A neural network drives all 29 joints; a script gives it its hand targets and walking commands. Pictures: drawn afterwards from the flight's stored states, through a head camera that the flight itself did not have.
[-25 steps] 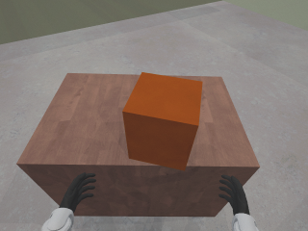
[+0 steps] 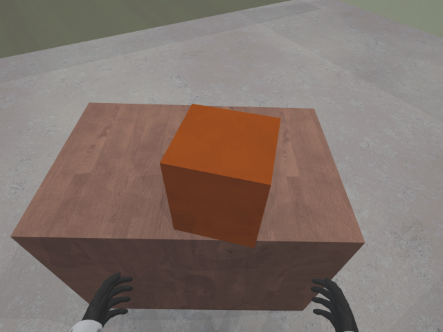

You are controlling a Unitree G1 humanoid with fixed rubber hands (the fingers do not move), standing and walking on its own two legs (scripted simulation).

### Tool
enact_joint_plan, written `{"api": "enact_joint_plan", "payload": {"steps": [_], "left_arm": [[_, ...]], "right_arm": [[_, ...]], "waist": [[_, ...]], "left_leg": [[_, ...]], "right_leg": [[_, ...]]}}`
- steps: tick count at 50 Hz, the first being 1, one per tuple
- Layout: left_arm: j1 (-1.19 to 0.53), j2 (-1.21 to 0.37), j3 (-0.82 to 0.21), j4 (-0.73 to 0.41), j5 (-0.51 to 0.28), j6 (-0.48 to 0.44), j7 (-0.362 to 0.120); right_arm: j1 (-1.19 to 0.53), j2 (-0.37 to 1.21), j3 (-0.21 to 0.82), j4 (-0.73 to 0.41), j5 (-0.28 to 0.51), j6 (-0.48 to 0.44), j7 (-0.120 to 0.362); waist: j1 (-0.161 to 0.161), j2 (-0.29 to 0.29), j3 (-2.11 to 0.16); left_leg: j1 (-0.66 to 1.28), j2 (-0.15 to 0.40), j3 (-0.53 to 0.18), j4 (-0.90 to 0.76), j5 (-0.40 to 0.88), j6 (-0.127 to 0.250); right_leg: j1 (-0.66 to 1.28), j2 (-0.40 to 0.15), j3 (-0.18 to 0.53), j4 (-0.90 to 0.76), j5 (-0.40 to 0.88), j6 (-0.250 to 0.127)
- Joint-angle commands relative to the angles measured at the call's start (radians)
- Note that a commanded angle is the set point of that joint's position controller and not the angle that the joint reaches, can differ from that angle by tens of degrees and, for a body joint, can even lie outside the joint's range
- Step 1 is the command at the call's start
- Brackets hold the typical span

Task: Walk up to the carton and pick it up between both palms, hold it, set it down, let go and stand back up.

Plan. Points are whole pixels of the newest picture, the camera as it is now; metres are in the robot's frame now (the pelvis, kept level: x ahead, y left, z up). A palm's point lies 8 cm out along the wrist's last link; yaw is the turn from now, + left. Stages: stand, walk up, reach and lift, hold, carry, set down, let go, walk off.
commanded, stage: set down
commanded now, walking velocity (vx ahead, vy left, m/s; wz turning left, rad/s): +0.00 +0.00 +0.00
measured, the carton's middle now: (224, 177) +0.46 +0.03 -0.02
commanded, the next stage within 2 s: let go in 0.30 s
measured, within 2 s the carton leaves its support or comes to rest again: neither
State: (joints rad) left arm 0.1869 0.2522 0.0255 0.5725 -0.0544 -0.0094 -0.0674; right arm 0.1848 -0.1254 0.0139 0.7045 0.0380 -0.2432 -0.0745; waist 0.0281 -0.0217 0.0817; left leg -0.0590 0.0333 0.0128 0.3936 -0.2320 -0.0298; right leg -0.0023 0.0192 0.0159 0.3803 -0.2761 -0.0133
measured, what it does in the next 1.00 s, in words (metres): stands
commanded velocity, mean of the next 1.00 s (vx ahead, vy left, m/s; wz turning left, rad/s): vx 0.00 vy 0.00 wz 0.00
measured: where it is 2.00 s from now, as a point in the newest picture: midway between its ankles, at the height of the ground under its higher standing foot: outside the picture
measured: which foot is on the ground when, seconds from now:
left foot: down 0.00-1.00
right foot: down 0.00-1.00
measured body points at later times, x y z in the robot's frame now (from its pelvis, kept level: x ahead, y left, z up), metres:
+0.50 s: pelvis +0.00 +0.00 +0.00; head +0.00 +0.01 +0.45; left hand +0.17 +0.23 -0.08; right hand +0.17 -0.23 -0.09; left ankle +0.00 +0.14 -0.74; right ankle -0.04 -0.11 -0.74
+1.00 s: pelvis -0.01 +0.01 +0.00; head -0.03 +0.00 +0.45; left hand +0.13 +0.26 -0.09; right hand +0.12 -0.25 -0.11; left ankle +0.00 +0.14 -0.74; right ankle -0.04 -0.11 -0.74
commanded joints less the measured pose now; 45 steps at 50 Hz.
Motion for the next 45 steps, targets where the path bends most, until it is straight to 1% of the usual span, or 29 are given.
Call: {"api": "enact_joint_plan", "payload": {"steps": [1,4,8,12,19,25,33,40,41,42,43,44,45], "left_arm": [[-0.081,0.119,0.044,-0.158,0.019,-0.01,0.013],[-0.059,0.106,0.043,-0.166,0.034,0.012,0.02],[-0.042,0.086,0.037,-0.169,0.049,0.044,0.028],[-0.052,0.067,0.03,-0.168,0.061,0.073,0.044],[-0.068,0.058,0.026,-0.171,0.063,0.082,0.062],[-0.076,0.048,0.027,-0.163,0.072,0.096,0.067],[-0.09,0.041,0.021,-0.18,0.075,0.109,0.077],[-0.097,0.044,0.017,-0.182,0.066,0.111,0.078],[0.056,0.105,0.039,-0.061,0.072,0.026,0.087],[0.091,0.122,0.044,-0.044,0.064,0.003,0.083],[0.07,0.133,0.044,-0.042,0.064,-0.016,0.081],[0.055,0.123,0.041,-0.041,0.065,-0.031,0.079],[0.047,0.112,0.037,-0.038,0.065,-0.039,0.078]], "right_arm": [[-0.075,-0.082,-0.018,-0.114,-0.003,-0.038,0.011],[-0.067,-0.097,-0.025,-0.096,-0.009,-0.035,0.02],[-0.07,-0.121,-0.039,-0.075,-0.023,-0.03,0.034],[-0.096,-0.146,-0.056,-0.052,-0.04,-0.024,0.054],[-0.109,-0.162,-0.065,-0.039,-0.049,-0.03,0.071],[-0.108,-0.169,-0.063,-0.021,-0.043,-0.025,0.078],[-0.107,-0.178,-0.072,-0.035,-0.043,-0.012,0.086],[-0.099,-0.179,-0.079,-0.069,-0.052,-0.001,0.087],[-0.007,-0.259,-0.084,-0.004,-0.05,0.103,0.054],[0.0,-0.253,-0.082,-0.02,-0.048,0.144,0.047],[0.0,-0.244,-0.078,-0.026,-0.051,0.16,0.045],[0.007,-0.242,-0.076,-0.025,-0.05,0.17,0.045],[0.015,-0.239,-0.074,-0.02,-0.05,0.176,0.045]], "waist": [[-0.013,0.053,-0.09],[-0.017,0.057,-0.084],[-0.023,0.046,-0.082],[-0.02,0.035,-0.084],[-0.017,0.008,-0.105],[-0.016,0.017,-0.1],[-0.019,0.029,-0.091],[-0.019,0.006,-0.089],[0.016,0.097,-0.171],[0.003,0.079,-0.158],[-0.007,0.049,-0.179],[-0.015,0.035,-0.204],[-0.023,0.022,-0.203]], "left_leg": [[0.13,-0.046,0.053,-0.01,0.324,-0.013],[0.146,-0.045,0.05,-0.01,0.345,-0.017],[0.165,-0.043,0.047,-0.01,0.362,-0.02],[0.172,-0.037,0.046,-0.013,0.36,-0.018],[0.165,-0.036,0.048,-0.014,0.336,-0.006],[0.158,-0.037,0.049,-0.018,0.306,-0.002],[0.142,-0.037,0.052,-0.018,0.276,-0.003],[0.122,-0.037,0.055,-0.017,0.238,0.001],[-0.066,0.05,-0.036,0.065,0.436,0.05],[-0.077,0.063,-0.044,0.051,0.363,0.058],[-0.048,0.072,-0.057,0.06,0.399,0.06],[-0.035,0.077,-0.061,0.063,0.404,0.06],[-0.034,0.078,-0.062,0.06,0.379,0.058]], "right_leg": [[-0.141,-0.022,-0.015,-0.095,0.317,0.024],[-0.156,-0.017,-0.023,-0.101,0.321,0.021],[-0.177,-0.006,-0.038,-0.109,0.309,0.017],[-0.203,0.005,-0.052,-0.111,0.278,0.011],[-0.197,0.001,-0.047,-0.102,0.31,0.02],[-0.198,-0.005,-0.038,-0.1,0.305,0.019],[-0.207,-0.009,-0.035,-0.095,0.279,0.017],[-0.208,-0.012,-0.031,-0.087,0.267,0.023],[-0.113,-0.079,0.046,-0.007,0.356,0.017],[-0.092,-0.104,0.061,-0.012,0.343,0.016],[-0.092,-0.11,0.07,0.001,0.401,0.013],[-0.095,-0.113,0.07,0.008,0.418,0.01],[-0.105,-0.112,0.069,0.004,0.411,0.007]]}}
